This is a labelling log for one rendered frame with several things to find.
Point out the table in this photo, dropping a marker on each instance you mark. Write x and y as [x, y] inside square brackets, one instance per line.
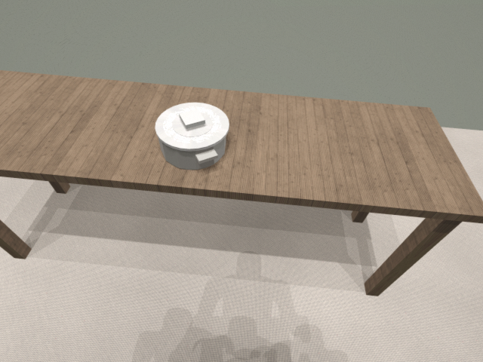
[282, 149]

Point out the lid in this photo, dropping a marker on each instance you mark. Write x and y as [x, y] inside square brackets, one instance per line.
[172, 132]

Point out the knob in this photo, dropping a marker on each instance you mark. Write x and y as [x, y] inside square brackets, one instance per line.
[192, 118]

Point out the pot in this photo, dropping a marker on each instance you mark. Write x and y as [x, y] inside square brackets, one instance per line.
[193, 160]

